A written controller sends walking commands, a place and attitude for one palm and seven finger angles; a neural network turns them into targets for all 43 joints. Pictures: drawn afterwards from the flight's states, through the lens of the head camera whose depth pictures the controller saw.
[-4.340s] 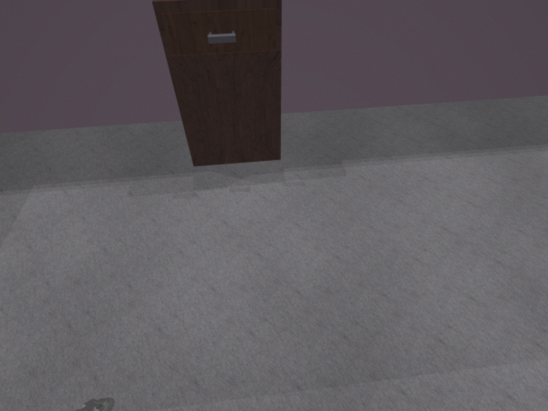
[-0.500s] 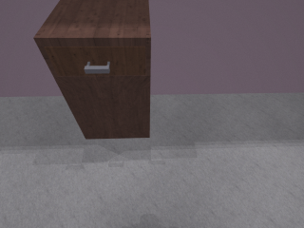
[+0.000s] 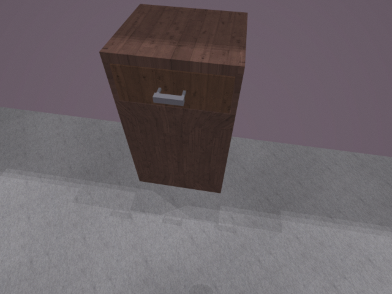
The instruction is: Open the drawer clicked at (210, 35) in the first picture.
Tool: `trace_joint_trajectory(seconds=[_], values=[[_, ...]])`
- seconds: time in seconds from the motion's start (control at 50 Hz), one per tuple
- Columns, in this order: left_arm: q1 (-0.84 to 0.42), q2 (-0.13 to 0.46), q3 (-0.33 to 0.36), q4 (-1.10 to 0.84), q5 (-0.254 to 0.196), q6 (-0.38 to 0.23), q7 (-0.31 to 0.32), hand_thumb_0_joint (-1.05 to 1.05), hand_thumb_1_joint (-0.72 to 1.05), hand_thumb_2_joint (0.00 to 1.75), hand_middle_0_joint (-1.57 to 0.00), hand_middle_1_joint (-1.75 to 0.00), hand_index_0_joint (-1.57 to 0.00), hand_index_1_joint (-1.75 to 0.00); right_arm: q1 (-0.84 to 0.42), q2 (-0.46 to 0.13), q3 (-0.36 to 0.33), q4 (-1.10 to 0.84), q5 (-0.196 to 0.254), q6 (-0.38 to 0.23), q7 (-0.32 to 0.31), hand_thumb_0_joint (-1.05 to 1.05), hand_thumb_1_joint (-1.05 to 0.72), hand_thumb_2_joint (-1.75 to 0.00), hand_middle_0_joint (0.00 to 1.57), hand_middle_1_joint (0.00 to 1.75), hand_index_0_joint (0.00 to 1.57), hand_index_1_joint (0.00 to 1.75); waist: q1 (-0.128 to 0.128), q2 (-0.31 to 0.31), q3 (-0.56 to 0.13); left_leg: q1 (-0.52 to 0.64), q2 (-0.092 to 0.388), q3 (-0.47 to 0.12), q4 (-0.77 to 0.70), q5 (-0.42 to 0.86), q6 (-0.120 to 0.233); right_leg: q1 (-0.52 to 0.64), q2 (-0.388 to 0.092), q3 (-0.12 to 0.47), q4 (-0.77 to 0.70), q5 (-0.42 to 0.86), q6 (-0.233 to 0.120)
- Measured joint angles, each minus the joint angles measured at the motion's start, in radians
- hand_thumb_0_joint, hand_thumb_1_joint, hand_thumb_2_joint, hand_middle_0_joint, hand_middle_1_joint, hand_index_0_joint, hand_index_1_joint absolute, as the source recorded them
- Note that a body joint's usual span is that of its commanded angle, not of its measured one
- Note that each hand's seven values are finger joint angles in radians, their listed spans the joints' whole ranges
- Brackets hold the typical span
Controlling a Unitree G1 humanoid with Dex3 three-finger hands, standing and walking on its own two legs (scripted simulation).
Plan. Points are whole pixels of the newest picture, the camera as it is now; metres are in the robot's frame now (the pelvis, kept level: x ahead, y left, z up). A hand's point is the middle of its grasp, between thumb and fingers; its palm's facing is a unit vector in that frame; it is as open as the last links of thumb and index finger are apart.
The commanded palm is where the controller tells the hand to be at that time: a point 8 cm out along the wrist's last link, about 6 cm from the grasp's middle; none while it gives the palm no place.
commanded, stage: take the last steps up to it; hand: left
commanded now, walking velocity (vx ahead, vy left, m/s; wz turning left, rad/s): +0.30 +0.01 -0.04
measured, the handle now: (170, 95) +0.75 +0.19 -0.07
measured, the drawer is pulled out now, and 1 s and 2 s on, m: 0.00 0.00 0.00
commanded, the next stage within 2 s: come to a stop and stand still in 0.44 s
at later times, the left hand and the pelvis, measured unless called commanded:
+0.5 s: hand (146, 241) +0.26 +0.16 -0.16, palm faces +0.00 -0.98 -0.22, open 7.4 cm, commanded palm none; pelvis +0.15 -0.01 -0.01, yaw -1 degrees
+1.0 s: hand (135, 250) +0.24 +0.19 -0.17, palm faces +0.01 -0.97 -0.23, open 7.4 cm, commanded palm none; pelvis +0.20 +0.00 +0.00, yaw -4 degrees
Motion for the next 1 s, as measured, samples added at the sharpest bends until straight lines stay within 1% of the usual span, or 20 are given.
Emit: trace_joint_trajectory(seconds=[0.02,0.04,0.08,0.12,0.16,0.26,0.32,0.38,0.42,0.46,0.5,0.54,0.58,0.64,0.72,0.76,0.82,0.86,0.94,1.0], values=[[0.014,0.001,0.002,0.008,-0.003,0.007,-0.002,0.01,0.91,0.89,-0.2,-0.3,-0.2,-0.3,-0.001,0.0,0.003,-0.009,-0.002,-0.016,-0.003,0.01,-0.91,-0.9,0.19,0.29,0.2,0.29,-0.003,0.007,-0.002,0.023,0.002,-0.002,-0.045,0.017,0.011,-0.02,0.0,0.002,0.057,-0.036,-0.007],[0.013,0.01,0.004,0.02,-0.005,0.019,-0.003,0.01,0.91,0.89,-0.2,-0.3,-0.2,-0.3,-0.009,0.013,0.002,-0.012,-0.004,-0.029,-0.01,0.01,-0.91,-0.9,0.19,0.29,0.2,0.29,-0.009,-0.009,0.006,0.017,-0.008,0.005,-0.018,0.026,0.017,-0.056,-0.011,0.024,0.158,-0.092,-0.018],[-0.002,0.023,0.008,0.033,-0.004,0.041,-0.003,0.01,0.91,0.89,-0.2,-0.3,-0.2,-0.3,-0.009,0.038,0.011,-0.018,-0.005,-0.046,-0.021,0.01,-0.91,-0.9,0.19,0.29,0.2,0.29,-0.015,-0.029,0.017,0.031,-0.017,0.024,0.01,0.003,0.019,-0.156,0.0,0.076,0.397,-0.155,-0.046],[-0.028,0.032,0.013,0.033,-0.004,0.047,-0.008,0.01,0.91,0.89,-0.2,-0.3,-0.2,-0.3,0.011,0.055,0.009,-0.019,-0.002,-0.056,-0.039,0.01,-0.92,-0.9,0.2,0.29,0.2,0.3,-0.029,-0.031,0.016,0.07,-0.025,0.035,-0.026,-0.003,0.021,-0.25,0.014,0.089,0.565,-0.121,-0.062],[-0.065,0.039,0.017,0.017,-0.004,0.042,-0.013,0.01,0.91,0.89,-0.2,-0.3,-0.2,-0.3,0.036,0.054,0.009,-0.008,-0.001,-0.063,-0.049,0.0,-0.94,-0.9,0.2,0.3,0.21,0.3,-0.042,-0.028,0.014,0.116,-0.037,0.038,-0.084,0.012,0.02,-0.318,0.018,0.086,0.612,-0.067,-0.063],[-0.179,0.045,0.019,-0.054,-0.007,0.028,-0.015,0.01,0.91,0.9,-0.19,-0.3,-0.19,-0.29,0.106,0.056,0.017,0.049,-0.002,-0.061,-0.05,0.0,-0.93,-0.9,0.2,0.3,0.21,0.3,-0.055,-0.016,0.013,0.212,-0.061,0.037,-0.184,0.019,0.021,-0.383,0.02,0.075,0.456,0.008,-0.052],[-0.243,0.039,0.018,-0.089,-0.009,0.023,-0.017,0.01,0.92,0.9,-0.19,-0.3,-0.19,-0.29,0.138,0.06,0.017,0.078,-0.005,-0.053,-0.047,0.0,-0.92,-0.9,0.2,0.3,0.21,0.3,-0.07,-0.005,0.019,0.251,-0.063,0.037,-0.182,-0.013,0.007,-0.369,0.028,0.071,0.326,0.035,-0.055],[-0.284,0.033,0.017,-0.116,-0.007,0.01,-0.02,0.01,0.91,0.9,-0.19,-0.3,-0.19,-0.29,0.166,0.062,0.015,0.1,-0.006,-0.043,-0.045,0.01,-0.92,-0.9,0.2,0.3,0.21,0.3,-0.083,0.011,0.024,0.271,-0.05,0.038,-0.119,-0.084,-0.015,-0.308,0.049,0.055,0.19,0.091,-0.064],[-0.304,0.025,0.016,-0.127,-0.004,-0.013,-0.018,0.01,0.91,0.9,-0.19,-0.3,-0.19,-0.29,0.173,0.059,0.014,0.113,0.001,-0.036,-0.041,0.01,-0.91,-0.9,0.2,0.3,0.21,0.3,-0.085,0.036,0.032,0.225,-0.02,0.022,0.041,-0.158,-0.006,-0.289,0.071,0.039,0.191,0.122,-0.103],[-0.308,0.016,0.009,-0.133,-0.01,-0.029,-0.014,0.0,0.91,0.9,-0.2,-0.3,-0.19,-0.29,0.159,0.056,0.015,0.118,0.005,-0.022,-0.038,0.01,-0.91,-0.9,0.2,0.3,0.2,0.3,-0.085,0.048,0.039,0.118,-0.019,-0.029,0.308,-0.213,0.013,-0.27,0.085,0.024,0.208,0.081,-0.129],[-0.297,0.003,0.004,-0.13,-0.013,-0.029,-0.005,0.0,0.91,0.89,-0.2,-0.3,-0.2,-0.3,0.137,0.051,0.01,0.111,0.005,-0.015,-0.037,0.01,-0.91,-0.9,0.2,0.3,0.2,0.29,-0.084,0.053,0.036,0.014,-0.017,-0.054,0.492,-0.17,0.02,-0.228,0.097,0.016,0.158,0.077,-0.132],[-0.277,-0.008,0.008,-0.12,-0.017,-0.029,0.008,0.0,0.92,0.89,-0.2,-0.3,-0.2,-0.3,0.112,0.046,0.007,0.094,0.001,-0.015,-0.037,0.01,-0.91,-0.9,0.2,0.29,0.2,0.29,-0.085,0.057,0.027,-0.064,-0.001,-0.06,0.537,-0.106,0.013,-0.185,0.109,0.011,0.089,0.098,-0.129],[-0.259,0.0,0.017,-0.113,-0.018,-0.032,0.02,-0.01,0.95,0.89,-0.2,-0.3,-0.2,-0.3,0.086,0.045,0.007,0.073,0.0,-0.015,-0.038,0.01,-0.91,-0.9,0.19,0.29,0.2,0.29,-0.082,0.053,0.018,-0.11,0.014,-0.058,0.488,-0.072,-0.001,-0.151,0.117,0.009,0.029,0.116,-0.132],[-0.239,0.013,0.007,-0.091,-0.012,-0.017,0.022,-0.01,0.95,0.89,-0.2,-0.3,-0.2,-0.3,0.044,0.044,0.013,0.049,0.004,-0.015,-0.046,0.01,-0.91,-0.9,0.19,0.29,0.2,0.29,-0.072,0.045,0.013,-0.12,0.02,-0.057,0.319,-0.043,-0.022,-0.115,0.121,0.017,-0.02,0.125,-0.127],[-0.217,0.011,-0.005,-0.065,-0.014,0.015,0.024,-0.01,0.94,0.89,-0.2,-0.3,-0.2,-0.3,-0.001,0.027,0.018,0.037,0.012,-0.003,-0.055,0.01,-0.93,-0.9,0.19,0.29,0.2,0.29,-0.053,0.044,0.021,-0.061,0.009,-0.062,0.095,0.028,-0.032,-0.091,0.126,0.029,0.0,0.094,-0.109],[-0.203,0.009,-0.006,-0.06,-0.018,0.032,0.025,0.0,0.93,0.89,-0.2,-0.3,-0.2,-0.3,-0.012,0.022,0.02,0.027,0.013,-0.002,-0.054,0.01,-0.93,-0.9,0.19,0.29,0.2,0.29,-0.048,0.047,0.024,-0.01,0.011,-0.059,-0.009,0.146,-0.022,-0.094,0.132,0.03,0.05,0.056,-0.097],[-0.2,0.026,-0.002,-0.063,-0.021,0.06,0.031,0.0,0.92,0.89,-0.2,-0.3,-0.2,-0.3,-0.029,0.043,0.024,0.017,0.009,0.002,-0.056,0.01,-0.92,-0.9,0.19,0.29,0.2,0.29,-0.036,-0.004,0.035,0.01,-0.012,-0.037,-0.013,0.076,0.0,-0.121,0.105,0.051,0.134,-0.011,-0.076],[-0.204,0.036,0.0,-0.069,-0.024,0.072,0.03,0.0,0.92,0.89,-0.2,-0.3,-0.2,-0.3,-0.044,0.056,0.029,0.006,0.006,0.004,-0.061,0.01,-0.92,-0.9,0.19,0.29,0.2,0.29,-0.03,-0.024,0.044,0.012,-0.021,-0.025,-0.032,0.076,0.007,-0.167,0.103,0.084,0.247,-0.116,-0.064],[-0.212,0.042,0.007,-0.084,-0.021,0.081,0.022,0.01,0.92,0.89,-0.2,-0.3,-0.2,-0.3,-0.081,0.062,0.026,-0.017,0.001,0.013,-0.067,0.01,-0.92,-0.9,0.2,0.3,0.2,0.3,-0.033,-0.015,0.061,0.004,-0.014,-0.019,-0.067,0.11,0.007,-0.244,0.115,0.13,0.442,-0.188,-0.053],[-0.217,0.046,0.012,-0.097,-0.02,0.085,0.018,0.01,0.91,0.89,-0.2,-0.3,-0.2,-0.3,-0.098,0.056,0.019,-0.03,-0.001,0.017,-0.065,0.01,-0.91,-0.9,0.2,0.3,0.21,0.3,-0.04,0.001,0.065,-0.005,-0.004,-0.017,-0.079,0.126,-0.003,-0.248,0.11,0.139,0.439,-0.19,-0.047]])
